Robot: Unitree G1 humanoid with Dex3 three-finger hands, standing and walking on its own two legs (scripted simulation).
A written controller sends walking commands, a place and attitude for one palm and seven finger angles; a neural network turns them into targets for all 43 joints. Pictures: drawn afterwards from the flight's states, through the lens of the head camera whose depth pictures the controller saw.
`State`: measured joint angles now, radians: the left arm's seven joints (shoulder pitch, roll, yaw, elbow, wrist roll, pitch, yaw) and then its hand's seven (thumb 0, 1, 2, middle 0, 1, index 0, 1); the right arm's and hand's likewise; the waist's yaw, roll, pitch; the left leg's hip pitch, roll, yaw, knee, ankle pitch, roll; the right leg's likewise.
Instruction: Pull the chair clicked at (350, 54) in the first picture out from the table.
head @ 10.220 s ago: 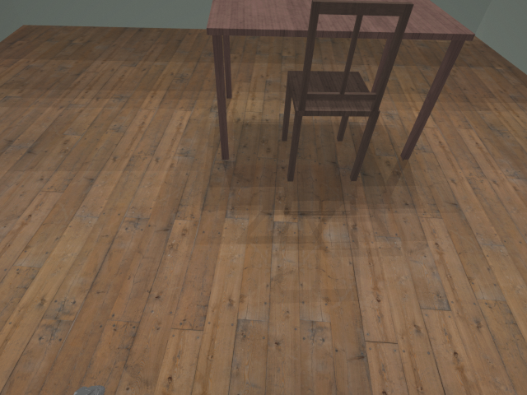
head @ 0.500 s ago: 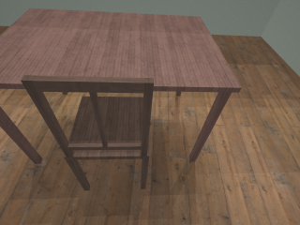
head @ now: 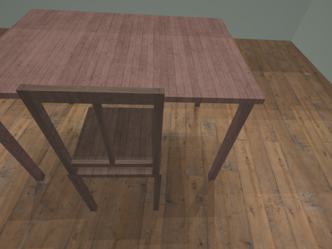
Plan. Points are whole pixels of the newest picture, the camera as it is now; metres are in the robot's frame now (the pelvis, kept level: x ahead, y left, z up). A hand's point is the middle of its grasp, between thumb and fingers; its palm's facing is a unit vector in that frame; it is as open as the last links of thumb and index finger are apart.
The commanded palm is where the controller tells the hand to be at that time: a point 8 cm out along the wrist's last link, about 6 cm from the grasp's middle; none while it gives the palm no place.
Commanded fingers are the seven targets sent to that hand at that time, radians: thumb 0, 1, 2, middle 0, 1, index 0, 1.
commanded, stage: look again from close up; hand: left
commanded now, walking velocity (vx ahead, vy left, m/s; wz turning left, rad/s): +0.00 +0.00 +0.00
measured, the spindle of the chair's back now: (105, 136) +0.46 +0.23 -0.07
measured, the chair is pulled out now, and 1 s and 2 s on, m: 0.00 0.00 0.00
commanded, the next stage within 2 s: raise the hand toward the chair's back in 0.28 s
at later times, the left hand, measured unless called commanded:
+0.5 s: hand out of the picture +0.09 +0.18 -0.11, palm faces +0.20 -0.95 -0.26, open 7.4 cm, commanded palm +0.10 +0.21 -0.07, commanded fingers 0.00 0.74 0.83 -0.18 -0.27 -0.18 -0.27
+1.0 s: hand out of the picture +0.13 +0.15 -0.05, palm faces +0.20 -0.97 -0.11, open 11.0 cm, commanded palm +0.12 +0.20 -0.06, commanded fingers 0.00 0.15 0.58 -0.13 -0.18 -0.13 -0.18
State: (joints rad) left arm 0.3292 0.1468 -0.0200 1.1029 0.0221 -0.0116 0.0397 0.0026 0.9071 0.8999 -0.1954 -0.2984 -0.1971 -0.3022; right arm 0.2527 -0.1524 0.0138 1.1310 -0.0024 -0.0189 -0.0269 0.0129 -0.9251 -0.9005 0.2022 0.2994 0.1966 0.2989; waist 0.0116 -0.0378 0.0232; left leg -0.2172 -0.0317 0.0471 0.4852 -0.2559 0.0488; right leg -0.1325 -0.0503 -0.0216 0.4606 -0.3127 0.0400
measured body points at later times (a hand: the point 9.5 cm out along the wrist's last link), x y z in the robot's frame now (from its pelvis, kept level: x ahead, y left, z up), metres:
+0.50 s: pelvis +0.00 -0.02 +0.00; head +0.02 -0.02 +0.45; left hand +0.08 +0.23 -0.09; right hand +0.04 -0.26 -0.14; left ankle +0.00 +0.09 -0.74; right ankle -0.04 -0.14 -0.74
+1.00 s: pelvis -0.06 -0.08 -0.13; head +0.02 -0.07 +0.32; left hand +0.11 +0.20 -0.04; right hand +0.19 -0.29 -0.20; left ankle +0.00 +0.09 -0.74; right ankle -0.04 -0.14 -0.74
